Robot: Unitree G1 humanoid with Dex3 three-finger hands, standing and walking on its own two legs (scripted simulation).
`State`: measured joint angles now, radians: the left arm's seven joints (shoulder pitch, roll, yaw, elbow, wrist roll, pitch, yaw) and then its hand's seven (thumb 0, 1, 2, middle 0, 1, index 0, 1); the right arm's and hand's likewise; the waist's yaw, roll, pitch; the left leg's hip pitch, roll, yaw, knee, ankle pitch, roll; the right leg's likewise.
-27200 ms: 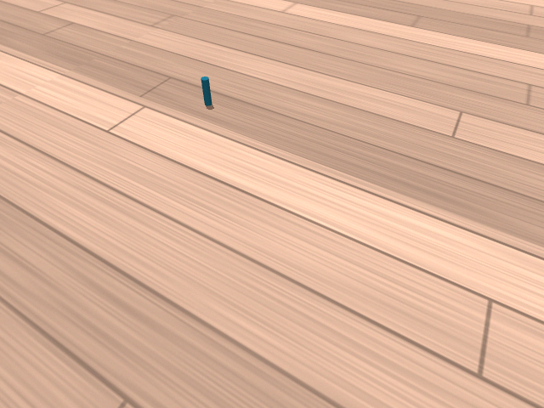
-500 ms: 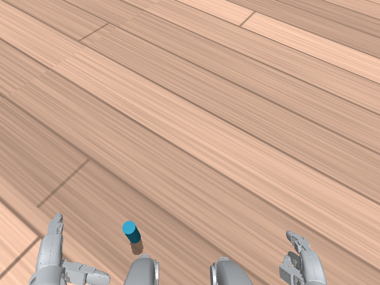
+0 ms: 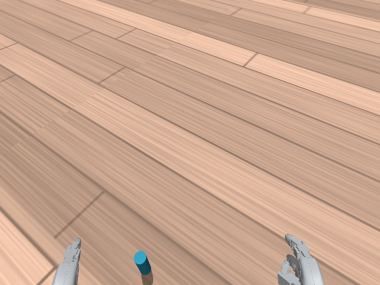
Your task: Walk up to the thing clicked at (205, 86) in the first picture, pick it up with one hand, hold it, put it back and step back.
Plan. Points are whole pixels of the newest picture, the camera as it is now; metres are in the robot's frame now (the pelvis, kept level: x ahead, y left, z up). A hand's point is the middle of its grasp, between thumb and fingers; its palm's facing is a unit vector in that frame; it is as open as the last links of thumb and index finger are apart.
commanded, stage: home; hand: left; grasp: from the side
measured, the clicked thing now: (143, 263) +0.34 +0.19 -0.62
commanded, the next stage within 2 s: stand in 1.52 s
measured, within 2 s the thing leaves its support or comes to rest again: neither
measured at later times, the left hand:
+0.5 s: hand out of the picture +0.16 +0.17 -0.05, palm faces +0.09 -0.95 -0.28, open 17.6 cm
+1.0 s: hand out of the picture +0.16 +0.17 -0.05, palm faces +0.10 -0.95 -0.28, open 17.7 cm
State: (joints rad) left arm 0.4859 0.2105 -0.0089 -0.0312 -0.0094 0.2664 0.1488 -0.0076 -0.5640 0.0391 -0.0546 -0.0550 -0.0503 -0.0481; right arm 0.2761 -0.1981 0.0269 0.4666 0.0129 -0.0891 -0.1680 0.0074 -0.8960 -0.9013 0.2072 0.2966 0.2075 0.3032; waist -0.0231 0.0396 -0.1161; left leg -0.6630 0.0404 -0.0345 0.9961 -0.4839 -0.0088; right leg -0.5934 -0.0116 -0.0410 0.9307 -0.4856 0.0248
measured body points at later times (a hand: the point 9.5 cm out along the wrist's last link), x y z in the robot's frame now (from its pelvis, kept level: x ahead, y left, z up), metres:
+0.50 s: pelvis -0.01 -0.01 +0.00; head +0.02 -0.01 +0.45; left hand +0.15 +0.22 -0.03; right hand +0.15 -0.26 -0.07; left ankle +0.01 +0.12 -0.68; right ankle -0.01 -0.14 -0.68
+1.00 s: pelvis -0.01 -0.01 +0.00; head +0.02 -0.01 +0.45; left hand +0.15 +0.22 -0.03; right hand +0.15 -0.25 -0.07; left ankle +0.01 +0.12 -0.68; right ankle -0.01 -0.14 -0.68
